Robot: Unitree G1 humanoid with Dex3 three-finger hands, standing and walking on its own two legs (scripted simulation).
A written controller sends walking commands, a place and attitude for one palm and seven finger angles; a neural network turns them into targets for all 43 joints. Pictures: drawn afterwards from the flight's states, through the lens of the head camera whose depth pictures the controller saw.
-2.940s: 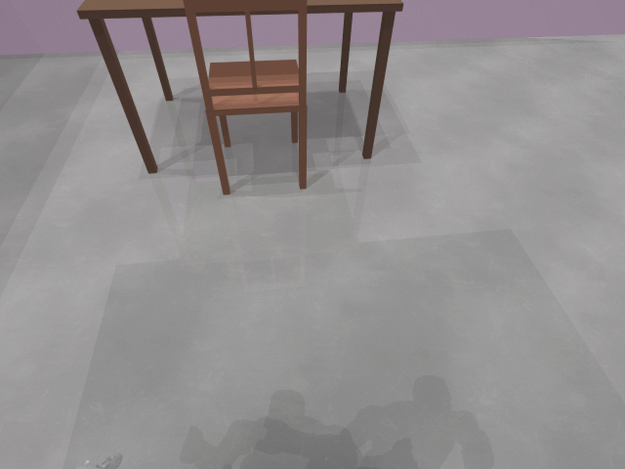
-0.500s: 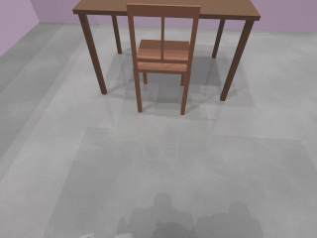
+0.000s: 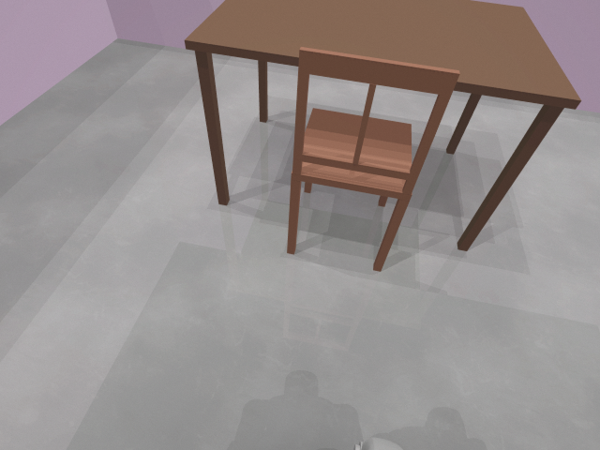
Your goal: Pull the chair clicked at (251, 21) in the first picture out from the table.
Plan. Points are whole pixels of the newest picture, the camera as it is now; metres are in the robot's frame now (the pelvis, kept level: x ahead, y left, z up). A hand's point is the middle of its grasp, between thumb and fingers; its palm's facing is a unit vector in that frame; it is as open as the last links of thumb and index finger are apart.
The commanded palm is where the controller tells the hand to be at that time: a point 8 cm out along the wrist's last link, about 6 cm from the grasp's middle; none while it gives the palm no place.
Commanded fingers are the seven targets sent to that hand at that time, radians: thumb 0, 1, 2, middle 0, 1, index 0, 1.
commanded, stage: walk to a spot facing it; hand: left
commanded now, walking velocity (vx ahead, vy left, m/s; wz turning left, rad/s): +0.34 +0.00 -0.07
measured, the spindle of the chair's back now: (363, 126) +0.97 -0.11 -0.11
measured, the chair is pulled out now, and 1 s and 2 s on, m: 0.00 0.00 0.00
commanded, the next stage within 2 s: turn to face it in 0.16 s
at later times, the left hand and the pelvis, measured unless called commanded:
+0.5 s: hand (236, 380) +0.25 +0.12 -0.17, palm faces -0.01 -0.97 -0.23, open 7.2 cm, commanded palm none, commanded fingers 0.00 0.90 0.90 -0.20 -0.30 -0.20 -0.30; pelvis +0.18 -0.06 +0.00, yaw -2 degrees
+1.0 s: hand (253, 313) +0.38 +0.11 -0.17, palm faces -0.09 -0.98 -0.19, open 7.3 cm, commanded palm none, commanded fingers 0.00 0.90 0.90 -0.20 -0.30 -0.20 -0.30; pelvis +0.32 -0.06 -0.01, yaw -6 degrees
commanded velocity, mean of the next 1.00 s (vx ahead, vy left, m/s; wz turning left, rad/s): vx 0.22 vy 0.01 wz -0.07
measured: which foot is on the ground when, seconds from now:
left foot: down 0.00-0.26, up 0.28-0.60, down 0.62-1.00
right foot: up 0.00-0.24, down 0.26-0.64, up 0.66-1.00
